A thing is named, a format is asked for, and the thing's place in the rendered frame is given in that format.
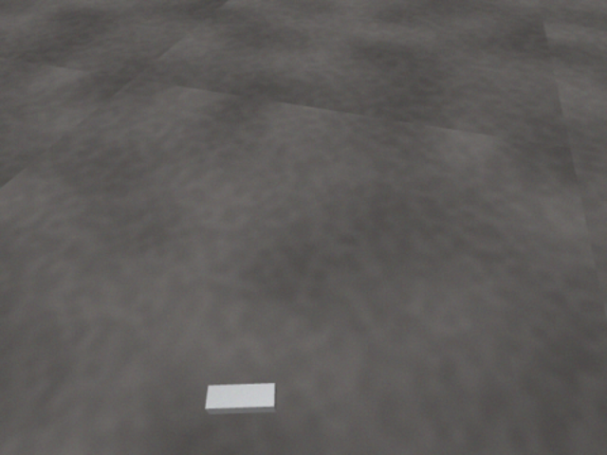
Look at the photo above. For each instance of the carton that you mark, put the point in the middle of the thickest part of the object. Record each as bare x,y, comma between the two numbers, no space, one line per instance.
241,398

